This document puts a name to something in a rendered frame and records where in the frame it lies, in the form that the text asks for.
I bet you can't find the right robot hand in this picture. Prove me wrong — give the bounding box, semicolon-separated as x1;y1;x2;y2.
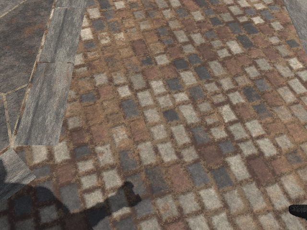
289;204;307;220

